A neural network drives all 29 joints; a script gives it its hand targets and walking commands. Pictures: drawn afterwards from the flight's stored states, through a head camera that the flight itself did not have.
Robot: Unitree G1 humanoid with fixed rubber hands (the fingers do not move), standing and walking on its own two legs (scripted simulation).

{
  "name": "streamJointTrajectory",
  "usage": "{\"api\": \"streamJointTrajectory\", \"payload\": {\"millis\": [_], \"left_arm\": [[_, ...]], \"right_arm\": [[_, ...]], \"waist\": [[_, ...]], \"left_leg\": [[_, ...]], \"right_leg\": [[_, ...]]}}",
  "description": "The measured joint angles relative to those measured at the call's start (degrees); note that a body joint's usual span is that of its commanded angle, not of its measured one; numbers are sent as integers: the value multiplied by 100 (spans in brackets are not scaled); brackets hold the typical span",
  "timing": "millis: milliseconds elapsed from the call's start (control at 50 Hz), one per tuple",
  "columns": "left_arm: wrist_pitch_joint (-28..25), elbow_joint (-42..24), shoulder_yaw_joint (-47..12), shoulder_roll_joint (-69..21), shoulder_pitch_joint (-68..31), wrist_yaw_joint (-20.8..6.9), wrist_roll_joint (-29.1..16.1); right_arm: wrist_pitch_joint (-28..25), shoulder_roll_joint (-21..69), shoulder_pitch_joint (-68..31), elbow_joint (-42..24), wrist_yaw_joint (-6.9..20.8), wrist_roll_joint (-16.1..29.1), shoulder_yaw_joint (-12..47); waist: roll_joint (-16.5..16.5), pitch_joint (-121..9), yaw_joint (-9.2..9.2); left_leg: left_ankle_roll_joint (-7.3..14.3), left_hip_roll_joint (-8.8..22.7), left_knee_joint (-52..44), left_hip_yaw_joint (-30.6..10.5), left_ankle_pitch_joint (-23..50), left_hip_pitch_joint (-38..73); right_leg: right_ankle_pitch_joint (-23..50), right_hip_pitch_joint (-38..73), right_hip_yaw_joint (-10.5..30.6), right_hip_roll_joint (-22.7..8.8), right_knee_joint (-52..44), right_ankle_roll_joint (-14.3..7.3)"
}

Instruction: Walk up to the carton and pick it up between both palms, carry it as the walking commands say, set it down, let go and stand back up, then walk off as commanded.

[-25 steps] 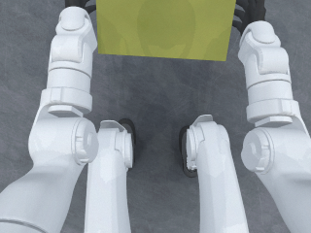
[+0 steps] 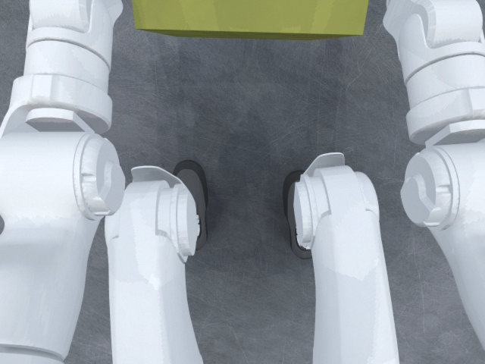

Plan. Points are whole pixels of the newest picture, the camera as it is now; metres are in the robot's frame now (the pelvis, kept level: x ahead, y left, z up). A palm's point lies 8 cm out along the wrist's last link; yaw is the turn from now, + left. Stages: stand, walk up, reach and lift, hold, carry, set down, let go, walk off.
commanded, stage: set down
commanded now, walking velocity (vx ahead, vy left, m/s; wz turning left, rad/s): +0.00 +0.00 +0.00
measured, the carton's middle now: out of the picture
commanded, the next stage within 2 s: none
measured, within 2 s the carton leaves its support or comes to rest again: rests again in 0.28 s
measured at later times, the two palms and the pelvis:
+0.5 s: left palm out of the picture +0.59 +0.16 -0.16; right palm out of the picture +0.57 -0.18 -0.17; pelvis +0.02 +0.00 -0.02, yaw +0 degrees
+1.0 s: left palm out of the picture +0.60 +0.16 -0.17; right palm out of the picture +0.57 -0.18 -0.18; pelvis +0.03 +0.01 -0.02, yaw +0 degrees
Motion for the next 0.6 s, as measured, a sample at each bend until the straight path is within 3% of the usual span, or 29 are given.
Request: {"api": "streamJointTrajectory", "payload": {"millis": [100, 160, 360, 480, 600], "left_arm": [[-32, 50, 160, -61, 25, -103, 149], [-43, -263, 105, 21, 37, -13, 16], [-54, -231, -98, 37, -14, -22, -254], [-164, -174, 119, -67, 167, -114, -102], [-211, -57, 309, -197, 439, -182, 73]], "right_arm": [[37, -41, 83, -86, 169, -76, -57], [-58, -18, 8, -265, 198, -23, -130], [-74, -62, 105, -392, 216, 41, -195], [-186, 2, 239, -270, 437, -80, -401], [-191, 78, 466, -157, 429, -173, -357]], "waist": [[9, -80, 40], [-21, 225, 4], [-5, 175, 27], [31, -317, 20], [32, -954, 25]], "left_leg": [[-26, -10, 102, -24, -69, -161], [-33, -34, 162, -42, -121, -71], [-18, -75, 392, -63, -254, -201], [-15, -78, 354, -39, -176, -575], [-23, -65, 398, -15, -198, -954]], "right_leg": [[-80, -131, -21, -2, 79, 5], [-153, -11, -40, -22, 128, 3], [-333, -68, -62, -49, 326, 24], [-252, -464, -36, -44, 311, 26], [-270, -868, -9, -28, 378, 33]]}}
